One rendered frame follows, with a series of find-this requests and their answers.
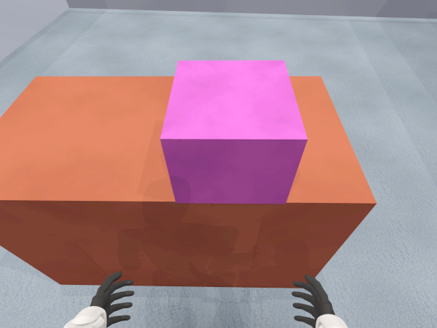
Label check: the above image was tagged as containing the right robot hand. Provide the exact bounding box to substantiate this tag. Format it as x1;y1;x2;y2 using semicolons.
292;274;335;328

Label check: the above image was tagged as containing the left robot forearm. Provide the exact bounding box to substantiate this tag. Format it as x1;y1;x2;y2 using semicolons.
64;306;107;328

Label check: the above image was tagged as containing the left robot hand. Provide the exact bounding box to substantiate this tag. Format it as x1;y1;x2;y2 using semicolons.
90;271;135;327

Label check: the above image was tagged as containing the carton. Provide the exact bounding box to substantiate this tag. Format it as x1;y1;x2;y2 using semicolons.
160;60;308;204

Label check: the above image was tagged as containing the pedestal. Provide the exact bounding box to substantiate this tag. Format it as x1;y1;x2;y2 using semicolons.
0;76;377;288

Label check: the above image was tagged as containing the right robot forearm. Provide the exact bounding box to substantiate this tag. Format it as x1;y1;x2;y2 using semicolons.
315;314;348;328

